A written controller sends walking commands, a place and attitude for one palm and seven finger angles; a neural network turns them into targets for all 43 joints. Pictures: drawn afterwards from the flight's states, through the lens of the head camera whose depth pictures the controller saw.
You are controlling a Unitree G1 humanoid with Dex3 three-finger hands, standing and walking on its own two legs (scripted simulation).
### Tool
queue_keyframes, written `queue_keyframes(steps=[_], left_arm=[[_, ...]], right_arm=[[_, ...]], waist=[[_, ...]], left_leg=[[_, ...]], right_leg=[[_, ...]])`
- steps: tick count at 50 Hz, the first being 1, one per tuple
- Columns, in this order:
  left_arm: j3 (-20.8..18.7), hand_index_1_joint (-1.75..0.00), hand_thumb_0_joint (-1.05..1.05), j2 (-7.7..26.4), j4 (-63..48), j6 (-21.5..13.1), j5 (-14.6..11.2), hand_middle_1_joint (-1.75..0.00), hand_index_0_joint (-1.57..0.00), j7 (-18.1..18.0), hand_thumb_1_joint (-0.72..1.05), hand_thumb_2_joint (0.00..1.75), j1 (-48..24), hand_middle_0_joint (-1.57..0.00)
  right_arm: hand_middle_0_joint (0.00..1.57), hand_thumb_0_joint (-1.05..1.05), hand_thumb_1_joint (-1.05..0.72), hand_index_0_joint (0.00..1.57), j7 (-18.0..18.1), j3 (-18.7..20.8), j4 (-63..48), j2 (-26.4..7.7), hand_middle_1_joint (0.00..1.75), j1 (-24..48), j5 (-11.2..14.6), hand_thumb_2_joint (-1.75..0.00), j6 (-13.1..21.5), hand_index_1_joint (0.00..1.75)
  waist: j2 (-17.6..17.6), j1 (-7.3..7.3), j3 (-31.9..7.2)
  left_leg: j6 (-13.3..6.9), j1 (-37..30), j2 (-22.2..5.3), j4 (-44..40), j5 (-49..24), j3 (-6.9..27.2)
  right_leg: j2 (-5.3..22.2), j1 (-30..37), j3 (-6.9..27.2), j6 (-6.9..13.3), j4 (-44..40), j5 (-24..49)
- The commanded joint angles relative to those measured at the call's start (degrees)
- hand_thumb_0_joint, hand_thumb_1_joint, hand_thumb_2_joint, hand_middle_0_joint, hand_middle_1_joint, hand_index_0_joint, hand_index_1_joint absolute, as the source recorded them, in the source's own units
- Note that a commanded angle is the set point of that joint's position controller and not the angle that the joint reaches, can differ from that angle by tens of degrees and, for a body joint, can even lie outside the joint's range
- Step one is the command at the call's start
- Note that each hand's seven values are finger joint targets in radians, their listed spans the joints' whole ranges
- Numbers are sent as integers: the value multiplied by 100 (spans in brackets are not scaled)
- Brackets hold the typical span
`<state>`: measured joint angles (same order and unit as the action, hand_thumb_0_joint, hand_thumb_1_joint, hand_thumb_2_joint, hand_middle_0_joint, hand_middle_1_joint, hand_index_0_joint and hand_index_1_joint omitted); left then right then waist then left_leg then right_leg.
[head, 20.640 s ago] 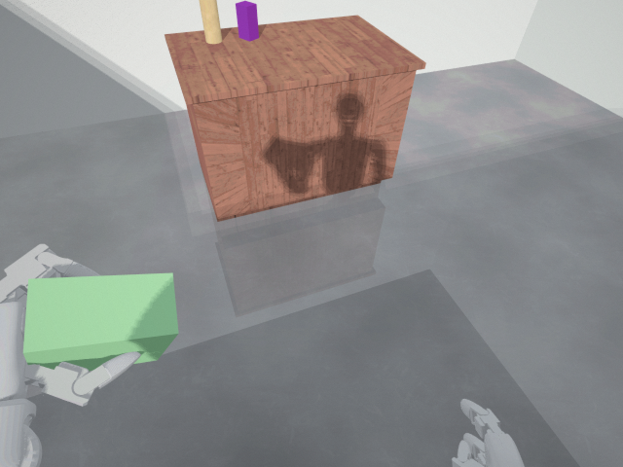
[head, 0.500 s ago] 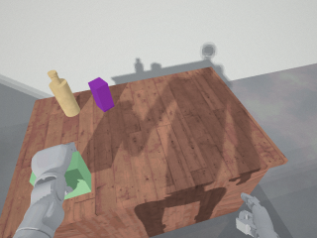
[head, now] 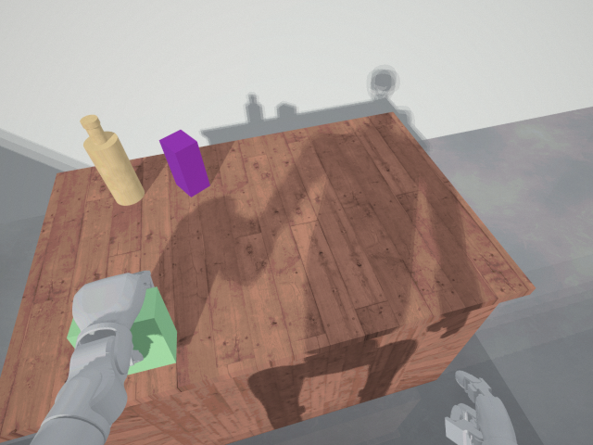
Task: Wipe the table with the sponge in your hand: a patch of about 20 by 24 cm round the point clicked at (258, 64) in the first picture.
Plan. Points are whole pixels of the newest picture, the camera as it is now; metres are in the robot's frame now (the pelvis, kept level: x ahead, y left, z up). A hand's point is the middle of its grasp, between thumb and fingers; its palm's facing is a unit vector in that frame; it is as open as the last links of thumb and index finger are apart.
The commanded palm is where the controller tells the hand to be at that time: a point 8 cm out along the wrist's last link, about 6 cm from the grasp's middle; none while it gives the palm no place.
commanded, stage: lower the sponge onto the table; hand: left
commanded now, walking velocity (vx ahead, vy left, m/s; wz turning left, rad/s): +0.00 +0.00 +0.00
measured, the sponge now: (132, 341) +0.25 +0.30 -0.05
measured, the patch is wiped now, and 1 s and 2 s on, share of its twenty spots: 0.00 0.15 0.20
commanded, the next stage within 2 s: wipe forward along the first lane in 0.14 s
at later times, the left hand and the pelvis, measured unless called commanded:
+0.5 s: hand (126, 304) +0.29 +0.31 -0.01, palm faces -0.15 -0.01 -0.99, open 9.8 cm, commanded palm +0.28 +0.30 +0.04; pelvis +0.00 -0.01 -0.01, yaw +0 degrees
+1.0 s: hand (130, 279) +0.34 +0.33 -0.03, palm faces -0.15 -0.01 -0.99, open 9.8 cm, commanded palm +0.32 +0.33 +0.02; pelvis +0.00 +0.00 -0.02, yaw +0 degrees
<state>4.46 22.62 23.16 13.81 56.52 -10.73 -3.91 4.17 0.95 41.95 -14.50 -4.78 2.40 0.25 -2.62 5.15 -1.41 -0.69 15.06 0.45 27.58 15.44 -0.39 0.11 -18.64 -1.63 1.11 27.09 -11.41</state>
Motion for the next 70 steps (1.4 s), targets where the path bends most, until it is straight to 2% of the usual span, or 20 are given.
queue_keyframes(steps=[1, 3, 7, 8, 12, 13, 15, 18, 22, 27, 28, 32, 33, 35, 40, 47, 58, 61, 68, 70], left_arm=[[-690, -160, 0, 1308, -1286, -368, 345, -160, -120, -457, 10, 130, -1833, -120], [-1142, -160, 0, 1641, -1242, -353, 363, -160, -120, -630, 10, 130, -1457, -120], [-785, -160, 0, 1067, -897, 2, 254, -160, -120, -788, 10, 130, -927, -120], [-1020, -160, 0, 1236, -784, 126, 170, -160, -120, -803, 10, 130, -809, -120], [-591, -160, 0, 950, -785, 418, 57, -160, -120, -617, 10, 130, -750, -120], [-824, -160, 0, 1249, -812, 408, 57, -160, -120, -594, 10, 130, -943, -120], [-527, -160, 0, 1141, -807, 293, 137, -160, -120, -509, 10, 130, -1621, -120], [-976, -160, 0, 1802, -830, -77, 287, -160, -120, -560, 10, 130, -2435, -120], [-736, -160, 0, 1539, -32, -297, 457, -160, -120, -558, 10, 130, -2465, -120], [-716, -160, 0, 1411, 539, -339, 227, -160, -120, -507, 10, 130, -2284, -120], [-1039, -160, 0, 1733, 643, -369, 202, -160, -120, -532, 10, 130, -2368, -120], [-1073, -160, 0, 1815, 838, -508, 348, -160, -120, -600, 10, 130, -2386, -120], [-1377, -160, 0, 2134, 817, -551, 355, -160, -120, -644, 10, 130, -2422, -120], [-1072, -160, 0, 1812, 903, -573, 410, -160, -120, -677, 10, 130, -2476, -120], [-944, -160, 0, 1717, 1224, -525, 390, -160, -120, -756, 10, 130, -2767, -120], [-1023, -160, 0, 2015, 1893, -571, 461, -160, -120, -801, 10, 130, -3276, -120], [-1103, -160, 0, 2460, 2744, -749, 575, -160, -120, -800, 10, 130, -4191, -120], [-759, -160, 0, 2169, 2972, -788, 659, -160, -120, -827, 10, 130, -4419, -120], [-993, -160, 0, 2398, 3330, -839, 518, -160, -120, -901, 10, 130, -4721, -120], [-772, -160, 0, 2217, 3371, -849, 478, -160, -120, -895, 10, 130, -4910, -120]], right_arm=[[20, 0, -90, 20, 62, 293, -795, -672, 30, 597, -43, -90, 293, 30], [20, 0, -90, 20, 42, 320, -796, -721, 30, 573, -61, -90, 252, 30], [20, 0, -90, 20, -44, 311, -849, -698, 30, 684, 10, -90, 206, 30], [20, 0, -90, 20, -51, 314, -817, -751, 30, 714, 33, -90, 186, 30], [20, 0, -90, 20, -54, 295, -911, -767, 30, 793, 74, -90, 147, 30], [20, 0, -90, 20, -28, 293, -865, -815, 30, 786, 72, -90, 127, 30], [20, 0, -90, 20, 30, 272, -846, -764, 30, 697, 64, -90, 143, 30], [20, 0, -90, 20, 137, 298, -695, -790, 30, 520, 9, -90, 156, 30], [20, 0, -90, 20, 146, 321, -564, -748, 30, 268, 12, -90, 159, 30], [20, 0, -90, 20, 120, 350, -628, -800, 30, 154, 67, -90, 101, 30], [20, 0, -90, 20, 125, 361, -579, -865, 30, 80, 67, -90, 85, 30], [20, 0, -90, 20, 93, 401, -641, -866, 30, -64, 24, -90, 62, 30], [20, 0, -90, 20, 90, 409, -607, -917, 30, -106, 17, -90, 45, 30], [20, 0, -90, 20, 70, 425, -625, -872, 30, -181, 25, -90, 20, 30], [20, 0, -90, 20, 29, 464, -554, -906, 30, -335, 60, -90, 7, 30], [20, 0, -90, 20, 32, 443, -443, -986, 30, -563, 60, -90, -42, 30], [20, 0, -90, 20, 12, 395, -358, -1082, 30, -859, 48, -90, -113, 30], [20, 0, -90, 20, 10, 398, -408, -1039, 30, -979, 53, -90, -99, 30], [20, 0, -90, 20, -3, 406, -306, -1112, 30, -1179, 19, -90, -105, 30], [20, 0, -90, 20, -4, 418, -330, -1080, 30, -1285, 29, -90, -93, 30]], waist=[[-199, -40, -1650], [-249, 106, -1783], [117, 92, -1500], [187, 122, -1426], [408, 49, -1425], [385, 6, -1409], [402, -179, -1249], [195, -259, -1404], [8, -290, -1435], [192, -311, -1599], [275, -318, -1646], [406, -299, -1894], [375, -270, -2035], [347, -342, -2014], [217, -429, -1899], [412, -535, -1802], [190, -670, -1825], [184, -796, -1800], [345, -814, -2188], [459, -921, -2252]], left_leg=[[-109, -320, 118, -250, -1235, 338], [-50, -257, 117, -266, -1416, 367], [-13, -10, 81, -280, -1484, 308], [-16, 13, 90, -302, -1423, 310], [-87, 54, 109, -269, -1303, 257], [-102, 53, 140, -245, -1256, 287], [-164, 78, 150, -190, -995, 258], [-198, 57, 176, -82, -825, 257], [-153, 230, 180, 41, -787, 175], [-131, 491, 161, 171, -912, 149], [-132, 559, 157, 184, -884, 175], [-162, 724, 144, 334, -1145, 136], [-151, 760, 139, 359, -1197, 154], [-158, 810, 133, 409, -1216, 114], [-160, 883, 72, 477, -1055, 134], [-177, 1211, 48, 562, -705, 157], [-193, 1662, 18, 739, -190, 180], [-193, 1709, 19, 814, -38, 186], [-204, 1952, -31, 1032, -65, 218], [-229, 2016, -25, 1105, -38, 170]], right_leg=[[-108, 642, 401, 352, -203, 734], [-128, 819, 508, 384, -150, 960], [-78, 785, 403, 336, -113, 1209], [-95, 805, 481, 349, -152, 1158], [-44, 861, 443, 294, -160, 1207], [-73, 844, 526, 309, -159, 1176], [-60, 590, 444, 269, -179, 903], [-77, 460, 558, 277, -157, 686], [-47, 230, 439, 287, -70, 642], [-31, 281, 403, 258, 31, 1009], [-56, 293, 445, 265, 57, 979], [-16, 381, 419, 232, 226, 1469], [-28, 461, 495, 251, 283, 1612], [-19, 335, 398, 224, 317, 1595], [-46, -65, 266, 224, 352, 1090], [-52, -381, 219, 199, 402, 634], [-65, -981, 216, 207, 536, -26], [-83, -1265, 135, 195, 576, -201], [-99, -1403, 162, 192, 756, -129], [-104, -1401, 149, 149, 756, -96]])
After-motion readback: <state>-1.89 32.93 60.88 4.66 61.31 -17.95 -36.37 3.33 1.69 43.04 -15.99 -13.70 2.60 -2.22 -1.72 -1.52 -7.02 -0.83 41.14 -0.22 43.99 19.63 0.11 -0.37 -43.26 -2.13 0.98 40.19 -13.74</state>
